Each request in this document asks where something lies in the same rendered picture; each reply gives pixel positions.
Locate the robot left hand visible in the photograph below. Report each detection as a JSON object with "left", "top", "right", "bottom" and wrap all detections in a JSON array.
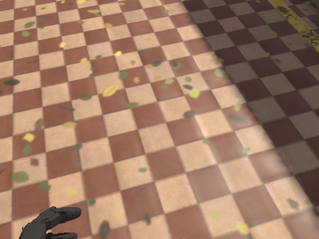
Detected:
[{"left": 19, "top": 206, "right": 82, "bottom": 239}]

